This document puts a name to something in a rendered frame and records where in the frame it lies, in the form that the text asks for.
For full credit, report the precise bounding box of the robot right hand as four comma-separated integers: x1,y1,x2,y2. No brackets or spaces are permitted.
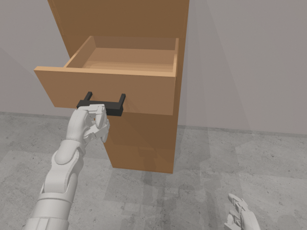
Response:
224,194,261,230

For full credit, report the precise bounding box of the left robot forearm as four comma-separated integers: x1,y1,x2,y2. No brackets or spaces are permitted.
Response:
24,139,86,230

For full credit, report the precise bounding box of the robot left hand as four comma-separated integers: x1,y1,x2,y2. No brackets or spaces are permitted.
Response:
65,104,110,148

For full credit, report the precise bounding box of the handle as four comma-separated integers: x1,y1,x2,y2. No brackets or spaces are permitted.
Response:
77,92,126,116

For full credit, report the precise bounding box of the cabinet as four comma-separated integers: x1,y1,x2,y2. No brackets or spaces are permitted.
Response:
47,0,189,174

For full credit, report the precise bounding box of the drawer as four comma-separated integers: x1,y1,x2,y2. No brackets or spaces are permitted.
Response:
34,36,178,115

